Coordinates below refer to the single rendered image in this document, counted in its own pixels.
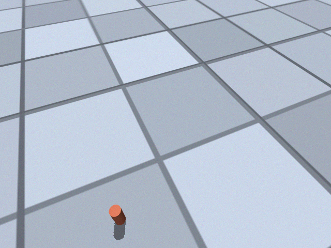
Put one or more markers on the can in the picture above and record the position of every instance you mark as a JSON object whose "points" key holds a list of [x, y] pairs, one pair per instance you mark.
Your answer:
{"points": [[117, 214]]}

